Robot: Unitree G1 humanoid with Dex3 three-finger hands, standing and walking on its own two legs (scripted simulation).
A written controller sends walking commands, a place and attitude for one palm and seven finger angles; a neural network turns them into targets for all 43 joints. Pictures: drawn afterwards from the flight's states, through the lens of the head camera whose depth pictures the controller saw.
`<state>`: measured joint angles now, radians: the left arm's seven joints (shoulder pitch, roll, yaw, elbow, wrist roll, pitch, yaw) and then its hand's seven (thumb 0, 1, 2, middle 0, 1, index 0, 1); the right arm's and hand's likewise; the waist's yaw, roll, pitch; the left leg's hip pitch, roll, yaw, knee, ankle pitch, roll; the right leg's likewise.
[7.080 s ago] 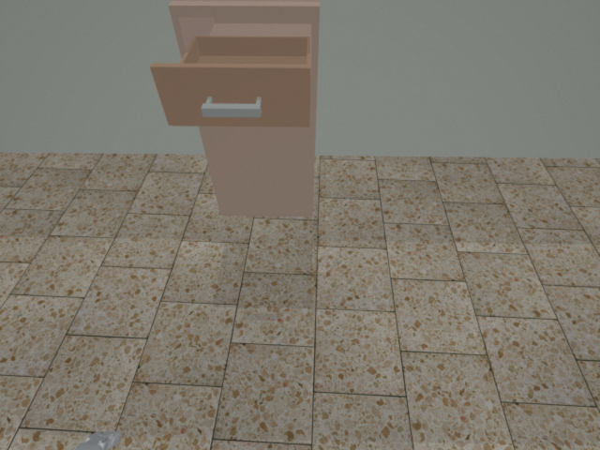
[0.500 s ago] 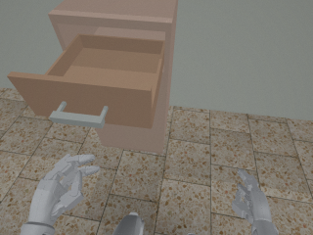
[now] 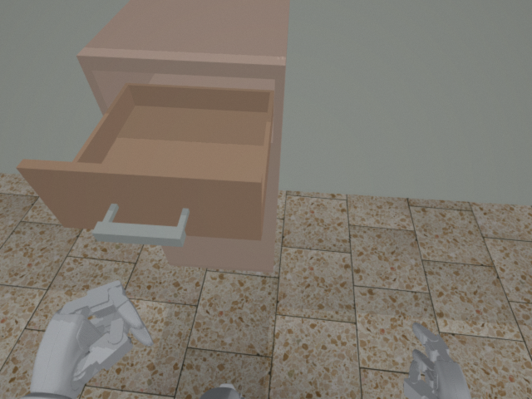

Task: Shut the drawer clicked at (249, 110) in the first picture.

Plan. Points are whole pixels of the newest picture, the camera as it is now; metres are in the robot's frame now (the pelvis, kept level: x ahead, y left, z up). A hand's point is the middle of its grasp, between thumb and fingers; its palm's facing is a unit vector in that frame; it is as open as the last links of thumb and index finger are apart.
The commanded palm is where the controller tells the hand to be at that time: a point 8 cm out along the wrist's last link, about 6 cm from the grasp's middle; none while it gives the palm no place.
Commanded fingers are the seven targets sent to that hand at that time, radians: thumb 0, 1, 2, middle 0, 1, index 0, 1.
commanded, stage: raise the hand and make a fist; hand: left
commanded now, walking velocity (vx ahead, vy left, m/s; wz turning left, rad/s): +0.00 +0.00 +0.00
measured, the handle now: (144, 223) +0.37 +0.23 +0.04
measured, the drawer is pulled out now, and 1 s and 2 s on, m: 0.29 0.29 0.29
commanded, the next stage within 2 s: bring the fist close to the handle in 0.86 s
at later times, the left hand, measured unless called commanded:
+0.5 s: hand (85, 334) +0.16 +0.20 +0.14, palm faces +0.04 -0.99 -0.10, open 3.2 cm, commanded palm +0.13 +0.26 +0.14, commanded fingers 0.00 0.90 0.90 -1.40 -1.60 -1.40 -1.60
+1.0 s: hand (94, 325) +0.18 +0.20 +0.13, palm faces +0.07 -0.99 -0.11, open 3.3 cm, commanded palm +0.13 +0.25 +0.14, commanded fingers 0.00 0.90 0.90 -1.40 -1.60 -1.40 -1.60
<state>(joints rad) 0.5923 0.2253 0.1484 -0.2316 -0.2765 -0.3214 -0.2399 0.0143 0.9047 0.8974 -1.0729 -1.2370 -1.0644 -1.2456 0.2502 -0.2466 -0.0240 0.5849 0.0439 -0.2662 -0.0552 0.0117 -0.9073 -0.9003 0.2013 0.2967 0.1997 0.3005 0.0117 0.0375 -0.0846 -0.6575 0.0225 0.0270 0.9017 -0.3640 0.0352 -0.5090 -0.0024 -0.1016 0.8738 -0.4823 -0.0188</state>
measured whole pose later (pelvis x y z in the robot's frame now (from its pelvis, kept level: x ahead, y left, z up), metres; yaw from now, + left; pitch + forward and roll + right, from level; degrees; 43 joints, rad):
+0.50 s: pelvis +0.00 +0.00 +0.02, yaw +1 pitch +1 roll -2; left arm 0.56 0.28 0.21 -0.36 -0.30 -0.12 -0.27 0.01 0.90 0.90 -1.40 -1.59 -1.39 -1.60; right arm 0.23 -0.22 0.07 0.58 0.06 -0.28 -0.06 0.01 -0.90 -0.90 0.21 0.30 0.20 0.30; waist 0.06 0.06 -0.07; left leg -0.48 0.01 0.01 0.77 -0.31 0.04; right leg -0.32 0.00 -0.12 0.71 -0.41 -0.01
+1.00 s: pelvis +0.01 -0.02 +0.03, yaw +1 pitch +1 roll -1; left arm 0.54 0.28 0.28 -0.25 -0.34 -0.14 -0.32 0.01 0.90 0.90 -1.40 -1.60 -1.40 -1.60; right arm 0.23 -0.24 0.03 0.64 0.07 -0.36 -0.08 0.01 -0.91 -0.90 0.20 0.30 0.20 0.30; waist 0.05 0.06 -0.07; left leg -0.43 0.03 0.01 0.71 -0.30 0.01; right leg -0.27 0.02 -0.11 0.67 -0.41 -0.04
